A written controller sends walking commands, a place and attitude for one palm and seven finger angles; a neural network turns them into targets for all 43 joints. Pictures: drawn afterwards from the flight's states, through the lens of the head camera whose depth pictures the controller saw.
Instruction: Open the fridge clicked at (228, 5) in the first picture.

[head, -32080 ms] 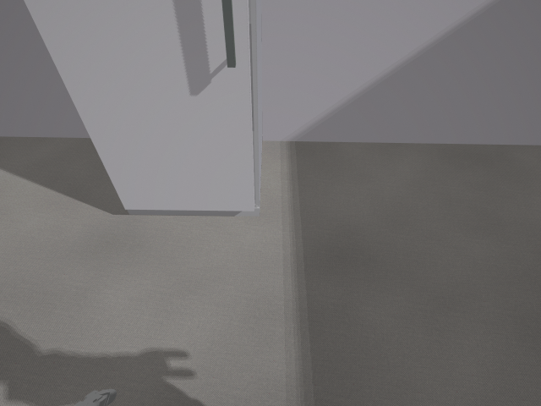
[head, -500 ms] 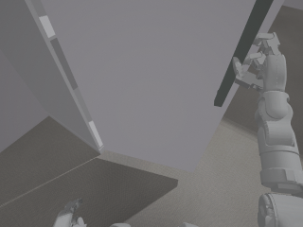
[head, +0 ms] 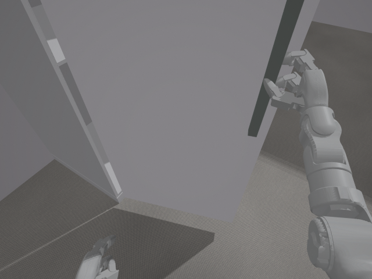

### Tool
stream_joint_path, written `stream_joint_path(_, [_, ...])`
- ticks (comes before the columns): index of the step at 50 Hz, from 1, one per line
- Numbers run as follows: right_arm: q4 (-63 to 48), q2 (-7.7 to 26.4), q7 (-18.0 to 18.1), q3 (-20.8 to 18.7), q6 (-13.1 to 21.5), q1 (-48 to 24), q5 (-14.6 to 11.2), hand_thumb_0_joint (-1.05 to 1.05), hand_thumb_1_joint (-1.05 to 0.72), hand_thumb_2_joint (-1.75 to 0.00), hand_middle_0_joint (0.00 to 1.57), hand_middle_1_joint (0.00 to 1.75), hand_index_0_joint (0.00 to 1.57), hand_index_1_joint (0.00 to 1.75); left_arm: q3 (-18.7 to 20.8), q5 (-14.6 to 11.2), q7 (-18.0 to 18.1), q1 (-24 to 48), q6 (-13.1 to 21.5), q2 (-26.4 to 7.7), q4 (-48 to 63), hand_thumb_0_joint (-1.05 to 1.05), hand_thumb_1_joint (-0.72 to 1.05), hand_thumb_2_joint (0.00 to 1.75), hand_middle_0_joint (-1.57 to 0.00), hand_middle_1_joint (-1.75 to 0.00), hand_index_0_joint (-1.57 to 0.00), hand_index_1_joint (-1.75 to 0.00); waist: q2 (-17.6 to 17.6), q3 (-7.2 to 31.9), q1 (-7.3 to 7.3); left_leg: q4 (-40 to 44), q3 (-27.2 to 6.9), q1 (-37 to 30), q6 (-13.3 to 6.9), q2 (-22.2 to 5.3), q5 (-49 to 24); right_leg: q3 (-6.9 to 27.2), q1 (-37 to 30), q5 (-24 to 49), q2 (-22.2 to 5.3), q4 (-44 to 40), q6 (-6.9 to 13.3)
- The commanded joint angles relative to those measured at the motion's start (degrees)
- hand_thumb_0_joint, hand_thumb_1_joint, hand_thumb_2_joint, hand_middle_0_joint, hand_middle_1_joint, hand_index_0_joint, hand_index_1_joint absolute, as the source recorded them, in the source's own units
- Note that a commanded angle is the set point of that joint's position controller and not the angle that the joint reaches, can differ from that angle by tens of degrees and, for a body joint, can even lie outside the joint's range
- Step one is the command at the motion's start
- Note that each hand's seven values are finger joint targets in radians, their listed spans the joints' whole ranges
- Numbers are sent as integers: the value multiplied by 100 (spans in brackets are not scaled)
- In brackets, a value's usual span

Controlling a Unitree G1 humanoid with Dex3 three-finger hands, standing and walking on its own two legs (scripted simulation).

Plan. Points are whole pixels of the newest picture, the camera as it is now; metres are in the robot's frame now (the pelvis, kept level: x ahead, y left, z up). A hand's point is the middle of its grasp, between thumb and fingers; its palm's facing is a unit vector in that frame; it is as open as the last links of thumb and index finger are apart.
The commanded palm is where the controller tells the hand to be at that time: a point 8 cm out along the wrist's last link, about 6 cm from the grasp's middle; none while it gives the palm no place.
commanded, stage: loosen the grip on the handle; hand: right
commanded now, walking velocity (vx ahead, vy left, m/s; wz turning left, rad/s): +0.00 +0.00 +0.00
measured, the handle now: (274, 59) +0.50 -0.13 +0.24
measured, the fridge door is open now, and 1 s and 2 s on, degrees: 71 71 71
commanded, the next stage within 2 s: slip the hand off the handle in 0.46 s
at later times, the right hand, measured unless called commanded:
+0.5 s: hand (276, 102) +0.43 -0.14 +0.19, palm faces +0.00 +0.99 -0.17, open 14.8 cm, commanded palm +0.40 -0.19 +0.19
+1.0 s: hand (309, 113) +0.41 -0.20 +0.18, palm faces +0.07 +0.98 -0.18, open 14.7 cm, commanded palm +0.39 -0.25 +0.19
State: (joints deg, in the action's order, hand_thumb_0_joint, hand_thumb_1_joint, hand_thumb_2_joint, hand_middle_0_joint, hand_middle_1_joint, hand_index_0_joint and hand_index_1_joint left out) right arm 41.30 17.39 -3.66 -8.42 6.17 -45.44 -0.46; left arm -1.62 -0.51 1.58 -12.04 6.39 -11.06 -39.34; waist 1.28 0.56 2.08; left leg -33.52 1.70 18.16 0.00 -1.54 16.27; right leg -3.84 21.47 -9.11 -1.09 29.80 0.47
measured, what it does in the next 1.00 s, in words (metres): stands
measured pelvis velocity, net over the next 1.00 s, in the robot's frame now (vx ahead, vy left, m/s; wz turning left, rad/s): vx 0.05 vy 0.00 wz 0.02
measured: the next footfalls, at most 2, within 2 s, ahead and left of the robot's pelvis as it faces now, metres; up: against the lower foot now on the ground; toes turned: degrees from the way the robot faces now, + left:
none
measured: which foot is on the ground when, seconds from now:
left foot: down 0.00-1.00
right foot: down 0.00-1.00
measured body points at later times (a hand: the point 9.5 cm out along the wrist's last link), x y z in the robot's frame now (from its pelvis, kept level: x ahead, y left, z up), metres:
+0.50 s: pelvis +0.01 +0.01 -0.01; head +0.01 +0.01 +0.44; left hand +0.08 +0.27 -0.11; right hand +0.42 -0.19 +0.20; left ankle +0.01 +0.12 -0.73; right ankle +0.07 -0.11 -0.73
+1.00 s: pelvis +0.05 +0.00 +0.00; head +0.05 +0.00 +0.45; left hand +0.19 +0.25 -0.09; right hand +0.40 -0.25 +0.19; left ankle +0.01 +0.12 -0.73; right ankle +0.07 -0.11 -0.73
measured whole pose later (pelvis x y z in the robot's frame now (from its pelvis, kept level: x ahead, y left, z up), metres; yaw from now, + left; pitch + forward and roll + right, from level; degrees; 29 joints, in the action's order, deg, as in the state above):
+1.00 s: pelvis +0.05 +0.00 +0.00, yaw +1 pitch +3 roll +1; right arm 17.9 20.1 -9.8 -13.1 13.0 -21.0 -7.3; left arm -0.9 -1.6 2.6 -15.4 5.4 -14.3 -36.1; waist -0.8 3.8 -1.2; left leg -34.6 1.2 17.2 0.0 0.2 20.5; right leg -1.7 22.9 -16.8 -1.4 36.5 0.6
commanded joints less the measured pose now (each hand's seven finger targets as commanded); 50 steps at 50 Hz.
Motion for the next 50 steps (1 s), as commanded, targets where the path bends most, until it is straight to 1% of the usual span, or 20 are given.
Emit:
stream_joint_path(1, [-1037, 523, -99, -347, 1062, -1830, -377, 0, -5, -49, 45, 140, 45, 140, 352, 36, -17, -92, 371, -1086, 725, 0, 90, 90, -20, -30, -20, -30, -47, 1527, 44, 463, 158, 569, -158, 246, -394, 530, -1541, 30, -36, -61, -24])
stream_joint_path(2, [-1095, 346, -75, -39, 1304, -2049, -320, 0, 7, -43, 45, 140, 45, 140, 342, 18, -56, -109, 394, -1094, 757, 0, 90, 90, -20, -30, -20, -30, 409, 1260, 171, 477, 126, 706, -123, 258, -175, 517, -1236, -292, -75, -83, 32])
stream_joint_path(3, [-1010, 585, -17, -197, 1508, -1998, -276, 0, 19, -37, 45, 140, 45, 140, 396, 0, -70, -147, 404, -1133, 775, 0, 90, 90, -20, -30, -20, -30, 601, 1105, 145, 487, 66, 817, -106, 261, 111, 490, -999, -662, -88, -83, 61])
stream_joint_path(4, [-981, 753, 40, -235, 1682, -2003, -208, 0, 31, -32, 45, 140, 45, 140, 407, -5, -72, -149, 402, -1165, 819, 0, 90, 90, -20, -30, -20, -30, 629, 987, 162, 461, 25, 904, -94, 259, 389, 461, -779, -1033, -77, -98, 70])
stream_joint_path(6, [-1300, 953, 180, -243, 1967, -2261, -86, 0, 55, -20, 42, 137, 42, 137, 419, -5, -88, -148, 438, -1166, 896, 0, 90, 90, -20, -30, -20, -30, 152, 1100, 119, 374, -63, 950, -128, 243, 615, 399, -692, -1329, -5, -24, 97])
stream_joint_path(9, [-1178, 1134, 242, -98, 1943, -2401, 41, 0, 55, -20, 38, 132, 38, 132, 412, -60, -55, -254, 452, -1176, 861, 0, 90, 90, -20, -30, -20, -30, -242, 1205, 191, 448, -187, 1064, -107, 250, 992, 266, -605, -1664, 68, 38, 105])
stream_joint_path(12, [-1299, 1427, 252, -139, 1810, -2396, 68, 0, 55, -20, 34, 127, 34, 127, 426, -98, 13, -337, 462, -1205, 835, 0, 90, 90, -20, -30, -20, -30, -137, 1422, 193, 614, -337, 848, -64, 219, 1211, 185, -484, -1610, 106, 91, 145])
stream_joint_path(13, [-1385, 1337, 230, -70, 1758, -2350, 29, 0, 55, -20, 33, 125, 33, 125, 428, -110, 26, -363, 473, -1194, 825, 0, 90, 90, -20, -30, -20, -30, -178, 1500, 177, 640, -347, 809, -66, 221, 1197, 175, -536, -1583, 120, 91, 150])
stream_joint_path(14, [-1191, 1614, 187, -391, 1665, -1726, -19, 0, 55, -20, 32, 123, 32, 123, 436, -116, 49, -389, 464, -1217, 822, 0, 90, 90, -20, -30, -20, -30, -149, 1479, -5, 673, -362, 659, -90, 216, 1226, 188, -453, -1564, 109, 55, 139])
stream_joint_path(15, [-1408, 1445, 119, -190, 1617, -1807, -113, 0, 55, -20, 30, 122, 30, 122, 384, -132, 64, -311, 453, -1202, 872, 0, 90, 90, -20, -30, -20, -30, -297, 1472, 64, 707, -382, 627, -77, 202, 1166, 158, -466, -1527, 136, 52, 156])
stream_joint_path(16, [-1432, 1403, 72, -226, 1581, -1760, -200, 0, 55, -20, 29, 120, 29, 120, 393, -135, 79, -358, 450, -1200, 848, 0, 90, 90, -20, -30, -20, -30, -10, 1522, 68, 734, -350, 520, -75, 216, 1106, 215, -450, -1477, 122, 47, 175])
stream_joint_path(18, [-1439, 1404, -19, -307, 1507, -1615, -393, 0, 55, -20, 26, 117, 26, 117, 385, -156, 116, -354, 464, -1210, 822, 0, 90, 90, -20, -30, -20, -30, 19, 1374, 42, 811, -393, 460, -63, 220, 975, 211, -416, -1317, 102, 56, 183])
stream_joint_path(23, [-1787, 1173, -96, -372, 1462, -1108, -636, 0, 55, -20, 25, 115, 25, 115, 357, -132, 116, -322, 479, -1183, 850, 0, 90, 90, -20, -30, -20, -30, -29, 1292, -56, 689, -251, 378, -76, 273, 131, 261, -617, -641, 78, 97, 179])
stream_joint_path(27, [-2338, 1091, 31, -397, 1492, -874, -520, 0, 55, -20, 25, 115, 25, 115, 378, -68, 63, -334, 471, -1143, 909, 0, 90, 90, -20, -30, -20, -30, -12, 1679, -102, 445, -160, 266, -68, 296, -641, 270, -873, 22, 80, 213, 189])
stream_joint_path(28, [-2172, 1623, 98, -761, 1461, -1117, -431, 0, 55, -20, 25, 115, 25, 115, 363, -55, 93, -399, 412, -1196, 828, 0, 90, 90, -20, -30, -20, -30, -2, 1555, -44, 424, -157, 325, -53, 291, -667, 280, -802, 15, 58, 233, 183])
stream_joint_path(31, [-2187, 1792, 85, -946, 1367, -856, -381, 0, 55, -20, 25, 115, 25, 115, 339, -40, 118, -352, 302, -1164, 890, 0, 90, 90, -20, -30, -20, -30, 148, 1637, -143, 400, -189, 89, -37, 280, -893, 250, -677, 145, 71, 250, 202])
stream_joint_path(33, [-2306, 1547, 13, -786, 1260, -795, -420, 0, 55, -20, 25, 115, 25, 115, 322, -65, 121, -298, 241, -1092, 939, 0, 90, 90, -20, -30, -20, -30, -111, 1827, -154, 342, -161, 35, -52, 269, -1155, 236, -851, 359, 88, 269, 174])
stream_joint_path(38, [-3003, 1551, -213, -1063, 1067, -64, -644, 0, 55, -20, 25, 115, 25, 115, 339, -65, 117, -205, 137, -1044, 1122, 0, 90, 90, -20, -30, -20, -30, -232, 2304, -382, 182, -107, -448, -82, 277, -2237, 223, -1178, 1408, 77, 335, 140])
stream_joint_path(46, [-3835, 994, -627, -398, 1099, -116, -741, 0, 55, -20, 25, 115, 25, 115, 371, -121, 128, -106, 178, -1058, 1163, 0, 90, 90, -20, -30, -20, -30, -468, 1744, -31, 238, -14, 265, -62, 381, -1939, 345, -1521, 1494, 25, 468, 147])
stream_joint_path(50, [-3633, 1258, -762, -598, 949, -39, -828, 0, 55, -20, 25, 115, 25, 115, 321, -132, 211, -70, 179, -1090, 1095, 0, 90, 90, -20, -30, -20, -30, -485, 1696, -87, 273, 17, 339, -103, 356, -1472, 481, -1445, 1031, 43, 387, 104])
